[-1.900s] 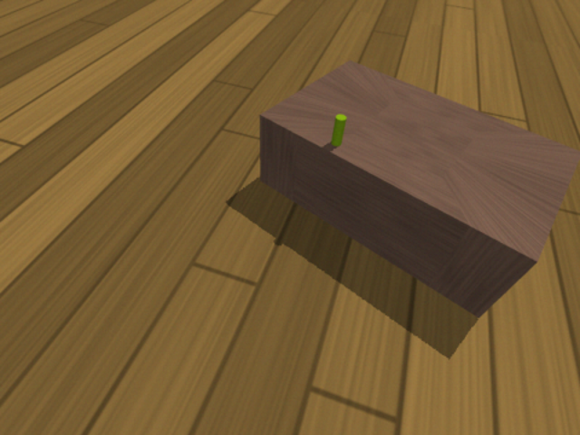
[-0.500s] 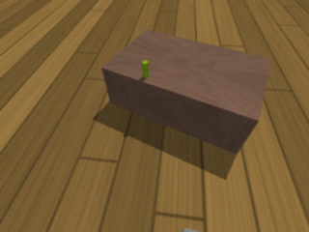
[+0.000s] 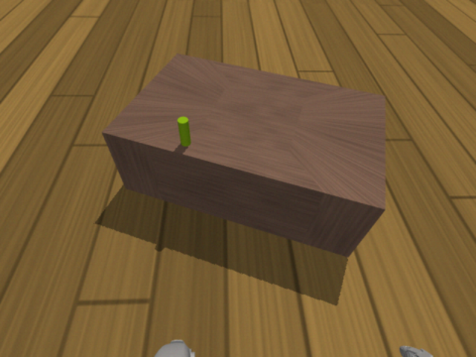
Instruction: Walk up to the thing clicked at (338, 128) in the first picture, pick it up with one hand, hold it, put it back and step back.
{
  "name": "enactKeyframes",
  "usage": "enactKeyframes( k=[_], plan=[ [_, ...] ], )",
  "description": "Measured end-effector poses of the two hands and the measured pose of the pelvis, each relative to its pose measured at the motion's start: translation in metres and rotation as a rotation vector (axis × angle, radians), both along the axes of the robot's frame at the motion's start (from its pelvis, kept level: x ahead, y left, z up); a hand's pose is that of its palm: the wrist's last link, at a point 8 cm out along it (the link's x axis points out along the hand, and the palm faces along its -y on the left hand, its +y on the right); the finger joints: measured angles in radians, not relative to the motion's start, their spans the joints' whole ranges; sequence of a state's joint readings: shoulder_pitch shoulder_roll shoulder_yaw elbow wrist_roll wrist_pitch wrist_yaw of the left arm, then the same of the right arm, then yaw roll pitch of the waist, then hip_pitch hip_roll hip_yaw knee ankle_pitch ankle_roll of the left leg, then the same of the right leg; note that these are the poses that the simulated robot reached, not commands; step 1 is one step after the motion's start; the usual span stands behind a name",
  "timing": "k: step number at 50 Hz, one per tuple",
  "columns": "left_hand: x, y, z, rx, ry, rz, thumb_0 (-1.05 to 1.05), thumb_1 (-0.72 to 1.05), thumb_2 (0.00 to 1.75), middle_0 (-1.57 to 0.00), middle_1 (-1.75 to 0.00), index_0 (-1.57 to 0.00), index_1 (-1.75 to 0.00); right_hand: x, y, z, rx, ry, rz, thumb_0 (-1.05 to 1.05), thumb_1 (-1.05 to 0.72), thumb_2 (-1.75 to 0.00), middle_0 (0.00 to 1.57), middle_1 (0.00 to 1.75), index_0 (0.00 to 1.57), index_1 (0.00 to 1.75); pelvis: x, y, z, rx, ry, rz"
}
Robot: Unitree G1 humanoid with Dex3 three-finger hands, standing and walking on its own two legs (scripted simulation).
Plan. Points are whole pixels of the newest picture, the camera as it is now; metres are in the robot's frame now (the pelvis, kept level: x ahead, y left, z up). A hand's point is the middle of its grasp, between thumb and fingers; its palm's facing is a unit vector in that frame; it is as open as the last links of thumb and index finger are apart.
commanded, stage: walk up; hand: left
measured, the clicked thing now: (184, 132) +0.93 +0.20 -0.30
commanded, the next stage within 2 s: none
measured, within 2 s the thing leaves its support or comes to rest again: neither
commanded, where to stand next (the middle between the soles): +0.52 +0.17 m, yaw -17 degrees
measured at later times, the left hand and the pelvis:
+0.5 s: hand (85, 254) +0.33 +0.31 -0.10, palm faces -0.14 -0.86 -0.49, open 7.4 cm; pelvis +0.19 +0.04 +0.00, yaw -9 degrees
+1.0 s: hand (47, 203) +0.47 +0.47 -0.14, palm faces -0.24 -0.85 -0.47, open 7.4 cm; pelvis +0.35 +0.18 +0.00, yaw -14 degrees
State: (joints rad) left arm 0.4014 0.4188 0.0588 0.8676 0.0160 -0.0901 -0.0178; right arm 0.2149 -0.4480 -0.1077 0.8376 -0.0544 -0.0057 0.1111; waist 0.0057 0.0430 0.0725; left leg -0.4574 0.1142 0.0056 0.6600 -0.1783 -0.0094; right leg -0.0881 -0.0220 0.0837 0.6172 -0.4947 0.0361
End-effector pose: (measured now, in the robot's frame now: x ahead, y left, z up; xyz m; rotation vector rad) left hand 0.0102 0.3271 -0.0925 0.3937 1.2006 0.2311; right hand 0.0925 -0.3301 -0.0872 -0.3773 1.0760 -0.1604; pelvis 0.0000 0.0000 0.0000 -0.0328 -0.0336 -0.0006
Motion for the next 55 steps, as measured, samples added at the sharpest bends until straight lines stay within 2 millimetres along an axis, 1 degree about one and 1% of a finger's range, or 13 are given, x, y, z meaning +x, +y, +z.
enactKeyframes(
  k=[2,4,10,15,19,23,30,36,41,44,46,51,55],
  plan=[
    [0.035,0.018,-0.008,0.014,0.004,-0.03,0.01,0.9,0.9,-0.21,-0.3,-0.21,-0.31,0.013,0.013,0.001,-0.014,-0.031,-0.018,0.01,-0.9,-0.9,0.2,0.3,0.2,0.3,0.016,0.013,-0.004,0.031,-0.007,-0.022],
    [0.071,0.027,-0.007,0.019,-0.006,-0.065,0.01,0.9,0.9,-0.21,-0.3,-0.2,-0.3,0.018,0.025,0.005,-0.007,-0.055,-0.057,0.01,-0.9,-0.9,0.2,0.3,0.2,0.3,0.032,0.024,-0.002,0.019,-0.011,-0.041],
    [0.176,0.036,0.017,-0.001,-0.1,-0.154,0.01,0.91,0.9,-0.21,-0.3,-0.2,-0.3,0.019,0.052,0.014,0.027,0.009,-0.146,0.01,-0.9,-0.9,0.21,0.3,0.2,0.3,0.081,0.038,0.017,0.03,-0.005,-0.07],
    [0.244,0.03,0.029,0.004,-0.134,-0.212,0.0,0.91,0.9,-0.21,-0.3,-0.2,-0.3,0.025,0.06,0.002,0.048,0.073,-0.179,0.01,-0.9,-0.9,0.21,0.3,0.2,0.3,0.121,0.045,0.018,0.048,-0.003,-0.103],
    [0.287,0.021,0.029,0.032,-0.15,-0.256,0.0,0.9,0.9,-0.21,-0.3,-0.2,-0.3,0.044,0.057,-0.021,0.074,0.091,-0.211,0.01,-0.9,-0.9,0.21,0.3,0.2,0.3,0.156,0.042,0.005,0.055,-0.01,-0.13],
    [0.309,0.021,0.027,0.06,-0.184,-0.239,0.0,0.9,0.9,-0.21,-0.3,-0.2,-0.3,0.078,0.061,-0.038,0.095,0.1,-0.21,0.01,-0.9,-0.9,0.2,0.3,0.2,0.3,0.182,0.041,-0.004,0.023,-0.03,-0.146],
    [0.317,0.044,0.039,0.075,-0.149,-0.193,0.0,0.9,0.9,-0.21,-0.3,-0.21,-0.31,0.15,0.073,-0.024,0.095,0.034,-0.166,0.01,-0.9,-0.9,0.2,0.3,0.2,0.3,0.223,0.059,0.009,0.017,-0.036,-0.166],
    [0.33,0.089,0.034,0.095,-0.079,-0.194,0.0,0.9,0.9,-0.21,-0.3,-0.21,-0.31,0.194,0.084,-0.01,0.042,0.01,-0.165,0.01,-0.9,-0.9,0.2,0.3,0.2,0.3,0.258,0.092,0.007,0.006,-0.023,-0.186],
    [0.362,0.147,0.013,0.115,-0.031,-0.202,0.01,0.9,0.9,-0.21,-0.3,-0.21,-0.31,0.227,0.109,-0.003,-0.022,0.001,-0.179,0.01,-0.9,-0.9,0.2,0.3,0.2,0.3,0.295,0.132,-0.007,-0.006,0.0,-0.199],
    [0.394,0.177,-0.005,0.131,-0.007,-0.206,0.01,0.9,0.9,-0.21,-0.3,-0.21,-0.31,0.236,0.132,-0.001,-0.06,-0.021,-0.205,0.01,-0.9,-0.9,0.2,0.3,0.2,0.3,0.316,0.156,-0.018,0.031,-0.017,-0.215],
    [0.417,0.183,-0.01,0.122,0.0,-0.214,0.01,0.9,0.9,-0.21,-0.3,-0.21,-0.3,0.234,0.149,0.0,-0.054,-0.02,-0.243,0.01,-0.9,-0.9,0.2,0.3,0.2,0.3,0.328,0.168,-0.016,0.015,-0.021,-0.227],
    [0.477,0.177,0.0,0.047,-0.044,-0.262,0.01,0.9,0.9,-0.21,-0.3,-0.2,-0.3,0.224,0.192,0.008,-0.007,0.051,-0.316,0.01,-0.9,-0.9,0.2,0.3,0.2,0.3,0.357,0.183,0.005,0.019,-0.023,-0.238],
    [0.516,0.169,0.009,0.011,-0.062,-0.309,0.01,0.9,0.9,-0.21,-0.3,-0.2,-0.3,0.221,0.214,0.006,0.025,0.112,-0.344,0.01,-0.9,-0.9,0.21,0.3,0.2,0.3,0.38,0.193,0.013,0.032,-0.021,-0.255]
  ],
)
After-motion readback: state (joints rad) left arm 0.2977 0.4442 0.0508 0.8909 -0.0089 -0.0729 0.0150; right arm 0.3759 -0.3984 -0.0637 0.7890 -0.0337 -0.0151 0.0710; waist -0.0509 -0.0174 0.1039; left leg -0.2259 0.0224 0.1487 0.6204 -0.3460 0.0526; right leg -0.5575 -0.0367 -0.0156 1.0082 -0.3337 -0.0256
